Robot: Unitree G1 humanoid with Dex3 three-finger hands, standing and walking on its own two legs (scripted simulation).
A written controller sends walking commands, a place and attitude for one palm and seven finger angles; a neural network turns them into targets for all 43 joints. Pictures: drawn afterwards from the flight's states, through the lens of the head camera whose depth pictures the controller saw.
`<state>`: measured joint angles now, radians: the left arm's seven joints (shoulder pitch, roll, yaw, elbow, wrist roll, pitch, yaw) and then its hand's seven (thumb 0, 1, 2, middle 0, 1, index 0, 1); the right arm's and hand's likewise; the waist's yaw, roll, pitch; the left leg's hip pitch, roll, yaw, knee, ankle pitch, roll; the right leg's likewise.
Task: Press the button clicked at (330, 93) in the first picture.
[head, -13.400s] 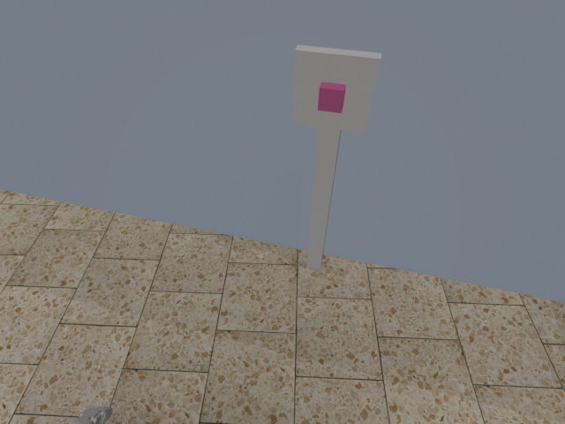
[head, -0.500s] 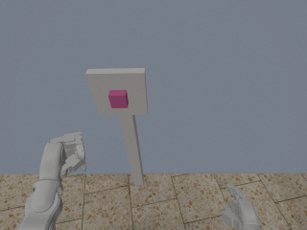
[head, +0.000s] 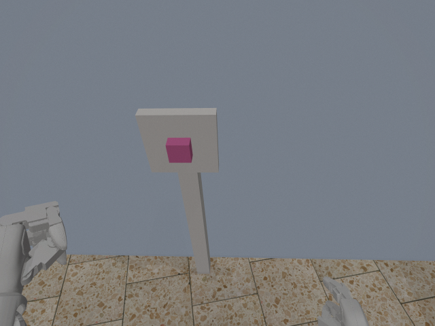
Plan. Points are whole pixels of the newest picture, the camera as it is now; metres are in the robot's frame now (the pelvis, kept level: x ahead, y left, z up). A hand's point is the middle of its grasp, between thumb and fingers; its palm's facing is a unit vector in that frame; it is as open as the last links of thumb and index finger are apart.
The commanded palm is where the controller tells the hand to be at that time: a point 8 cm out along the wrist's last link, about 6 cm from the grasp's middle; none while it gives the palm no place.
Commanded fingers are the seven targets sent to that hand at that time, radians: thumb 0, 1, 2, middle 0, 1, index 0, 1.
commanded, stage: draw the hand back to the body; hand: left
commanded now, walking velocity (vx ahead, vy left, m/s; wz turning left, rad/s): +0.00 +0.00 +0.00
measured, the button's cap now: (179, 149) +0.51 +0.17 +0.05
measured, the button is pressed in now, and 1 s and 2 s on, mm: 0 0 0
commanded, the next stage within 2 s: step back with the hand held close in 0.24 s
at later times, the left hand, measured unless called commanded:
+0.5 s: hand (53, 243) +0.17 +0.25 +0.16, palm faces +0.40 -0.82 -0.42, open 3.1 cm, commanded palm +0.11 +0.28 +0.17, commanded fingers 0.00 0.90 0.90 -1.30 -1.50 -1.30 -1.50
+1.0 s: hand (28, 281) +0.12 +0.26 +0.15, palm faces +0.33 -0.82 -0.47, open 3.1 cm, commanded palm +0.06 +0.30 +0.17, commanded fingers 0.00 0.90 0.90 -1.30 -1.50 -1.30 -1.50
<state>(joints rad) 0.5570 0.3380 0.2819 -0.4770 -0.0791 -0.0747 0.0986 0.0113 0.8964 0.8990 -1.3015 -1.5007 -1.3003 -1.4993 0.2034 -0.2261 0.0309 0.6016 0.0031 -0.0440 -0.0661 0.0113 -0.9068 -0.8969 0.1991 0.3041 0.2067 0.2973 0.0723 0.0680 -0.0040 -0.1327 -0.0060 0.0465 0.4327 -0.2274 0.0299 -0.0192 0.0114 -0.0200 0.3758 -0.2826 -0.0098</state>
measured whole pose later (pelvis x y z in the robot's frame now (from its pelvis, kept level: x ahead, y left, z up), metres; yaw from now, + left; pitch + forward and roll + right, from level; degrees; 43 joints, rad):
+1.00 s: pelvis -0.07 +0.02 -0.01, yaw -1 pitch +1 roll -2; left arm 0.64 0.39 0.36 -0.60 -0.04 -0.21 0.13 0.01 0.89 0.90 -1.30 -1.50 -1.30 -1.50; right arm 0.19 -0.22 0.00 0.52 0.01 -0.01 -0.07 0.01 -0.91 -0.90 0.20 0.30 0.21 0.30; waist 0.00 0.03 0.03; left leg -0.40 0.00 0.06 0.55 -0.16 0.07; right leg -0.30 0.01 -0.01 0.51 -0.22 0.02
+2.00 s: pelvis -0.24 +0.02 -0.01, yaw -3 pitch +1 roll -1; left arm 0.64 0.42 0.37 -0.58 -0.05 -0.20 0.15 0.01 0.89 0.90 -1.31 -1.50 -1.30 -1.50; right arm 0.25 -0.21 0.00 0.61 0.00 -0.10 -0.08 0.01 -0.91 -0.90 0.20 0.30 0.21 0.30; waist -0.03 -0.03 -0.02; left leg -0.36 -0.03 0.01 0.44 -0.11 0.04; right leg -0.18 0.02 0.00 0.49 -0.35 0.00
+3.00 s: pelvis -0.27 +0.04 +0.00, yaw +0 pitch -1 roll -1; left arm 0.34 0.22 0.02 1.08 0.01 0.03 0.02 0.01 0.91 0.90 -0.77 -0.98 -0.77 -0.97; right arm 0.27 -0.17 0.01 1.03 -0.02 0.03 -0.02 0.01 -0.91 -0.90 0.20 0.30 0.20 0.30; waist 0.02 -0.03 0.07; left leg -0.27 -0.05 -0.03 0.47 -0.18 0.05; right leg -0.14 0.02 -0.05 0.42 -0.25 -0.02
